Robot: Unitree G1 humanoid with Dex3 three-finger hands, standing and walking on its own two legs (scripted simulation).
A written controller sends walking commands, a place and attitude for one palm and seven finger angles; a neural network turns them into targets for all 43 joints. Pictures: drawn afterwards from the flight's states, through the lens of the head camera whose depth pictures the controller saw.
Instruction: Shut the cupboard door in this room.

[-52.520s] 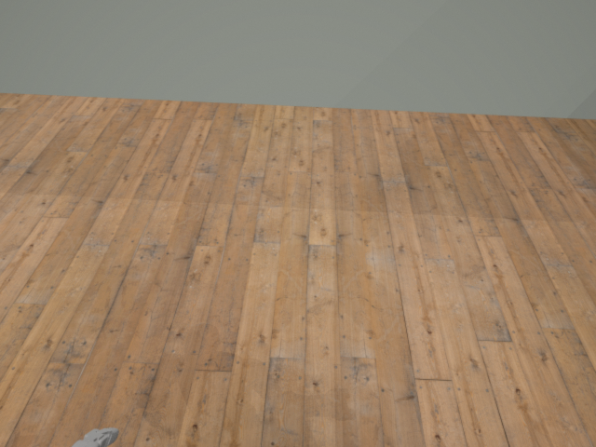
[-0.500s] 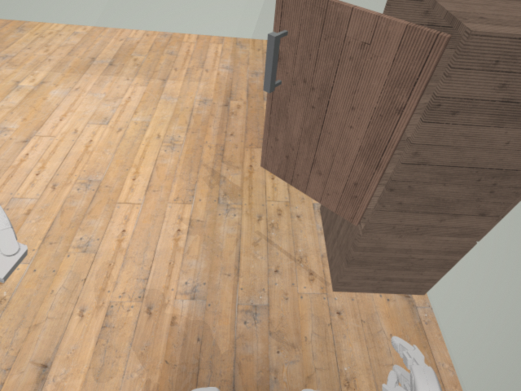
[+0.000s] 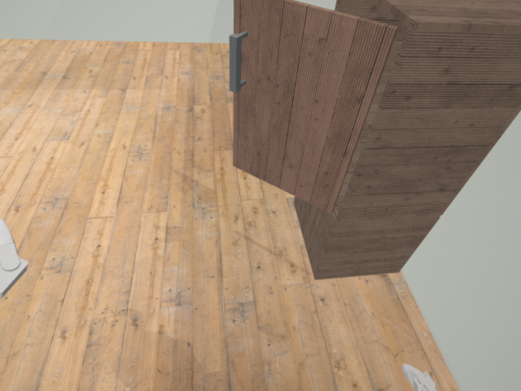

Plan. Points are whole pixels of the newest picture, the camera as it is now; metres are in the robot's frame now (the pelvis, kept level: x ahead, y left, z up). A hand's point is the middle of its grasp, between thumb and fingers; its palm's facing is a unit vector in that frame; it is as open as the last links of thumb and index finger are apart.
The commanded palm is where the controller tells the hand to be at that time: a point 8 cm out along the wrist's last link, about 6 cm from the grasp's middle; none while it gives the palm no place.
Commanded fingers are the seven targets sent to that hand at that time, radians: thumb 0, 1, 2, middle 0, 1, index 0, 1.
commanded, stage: stop stepping back and stand still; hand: left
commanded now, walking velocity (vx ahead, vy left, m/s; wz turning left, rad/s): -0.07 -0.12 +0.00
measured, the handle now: (239, 62) +0.91 +0.09 +0.09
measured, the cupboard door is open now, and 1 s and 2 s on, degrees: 50 50 50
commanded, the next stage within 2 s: let the arm hang, fingers relaxed in 1.04 s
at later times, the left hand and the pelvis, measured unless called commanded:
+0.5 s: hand (57, 241) +0.25 +0.25 +0.16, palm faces +0.41 -0.80 -0.44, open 7.5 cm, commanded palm +0.18 +0.29 +0.19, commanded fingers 0.00 0.90 0.90 -0.20 -0.30 -0.20 -0.30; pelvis +0.04 -0.01 +0.01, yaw -1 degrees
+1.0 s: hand (21, 255) +0.22 +0.28 +0.17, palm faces +0.42 -0.79 -0.44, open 7.5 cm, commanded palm +0.16 +0.31 +0.19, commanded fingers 0.00 0.90 0.90 -0.20 -0.30 -0.20 -0.30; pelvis +0.02 +0.02 +0.01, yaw +0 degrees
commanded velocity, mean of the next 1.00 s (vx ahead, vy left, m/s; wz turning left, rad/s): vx -0.01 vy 0.00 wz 0.00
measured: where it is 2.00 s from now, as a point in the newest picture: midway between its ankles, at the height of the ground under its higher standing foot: outside the picture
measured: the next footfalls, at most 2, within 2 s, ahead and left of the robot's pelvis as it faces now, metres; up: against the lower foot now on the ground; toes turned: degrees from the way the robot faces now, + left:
none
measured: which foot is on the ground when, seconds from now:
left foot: down 0.00-1.00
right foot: down 0.00-1.00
